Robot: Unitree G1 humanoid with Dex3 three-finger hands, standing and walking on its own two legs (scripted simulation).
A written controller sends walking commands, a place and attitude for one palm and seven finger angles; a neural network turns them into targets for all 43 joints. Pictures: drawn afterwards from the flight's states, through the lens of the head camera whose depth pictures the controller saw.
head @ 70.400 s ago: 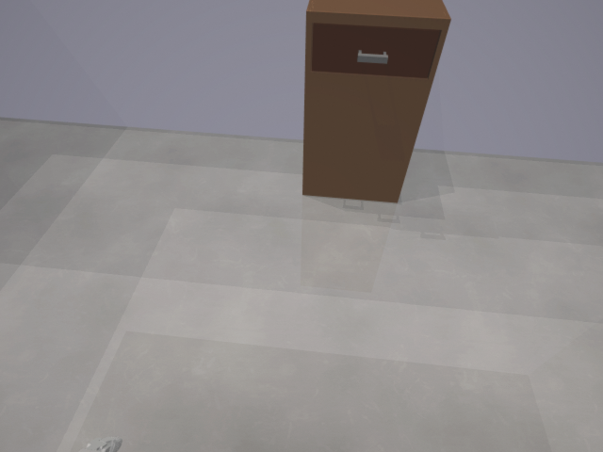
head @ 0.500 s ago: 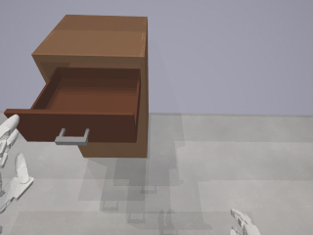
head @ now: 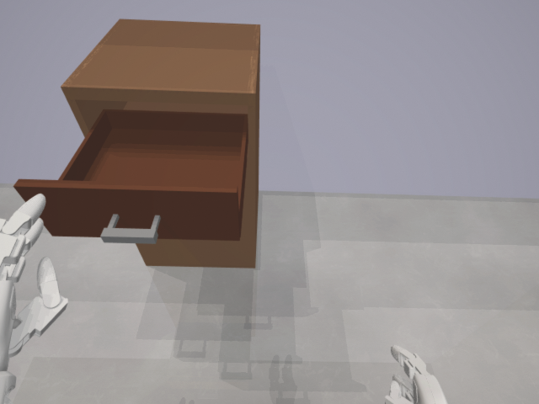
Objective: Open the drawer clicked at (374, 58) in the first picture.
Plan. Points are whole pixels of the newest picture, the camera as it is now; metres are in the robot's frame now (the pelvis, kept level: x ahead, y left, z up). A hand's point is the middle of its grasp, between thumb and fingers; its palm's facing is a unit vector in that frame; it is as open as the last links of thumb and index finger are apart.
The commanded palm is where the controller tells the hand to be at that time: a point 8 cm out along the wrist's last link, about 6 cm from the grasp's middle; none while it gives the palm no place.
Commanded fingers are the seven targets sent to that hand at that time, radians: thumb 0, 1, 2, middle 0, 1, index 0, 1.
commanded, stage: let the arm hang, fingers relaxed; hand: left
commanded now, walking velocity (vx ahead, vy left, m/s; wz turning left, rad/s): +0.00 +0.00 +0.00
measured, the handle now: (132, 227) +0.45 +0.30 -0.06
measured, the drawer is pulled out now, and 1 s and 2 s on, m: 0.30 0.30 0.30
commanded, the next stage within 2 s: look to check the result in 1.08 s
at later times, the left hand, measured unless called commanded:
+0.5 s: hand out of the picture -0.03 +0.21 -0.17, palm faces +0.03 -0.97 -0.22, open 7.2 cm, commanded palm none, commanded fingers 0.00 0.90 0.90 -0.20 -0.30 -0.20 -0.30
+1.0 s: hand out of the picture -0.02 +0.15 -0.17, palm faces +0.04 -0.99 -0.16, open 7.4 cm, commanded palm none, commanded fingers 0.00 0.90 0.90 -0.20 -0.30 -0.20 -0.30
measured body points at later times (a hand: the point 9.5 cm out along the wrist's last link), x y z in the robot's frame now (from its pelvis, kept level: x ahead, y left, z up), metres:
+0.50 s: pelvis +0.00 +0.02 +0.01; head +0.02 +0.02 +0.45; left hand -0.03 +0.26 -0.15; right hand -0.04 -0.21 -0.15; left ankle -0.01 +0.12 -0.74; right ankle +0.02 -0.10 -0.74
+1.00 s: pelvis -0.01 +0.00 +0.00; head +0.00 +0.00 +0.45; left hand -0.02 +0.20 -0.16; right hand -0.04 -0.20 -0.16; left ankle -0.01 +0.12 -0.74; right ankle +0.02 -0.10 -0.74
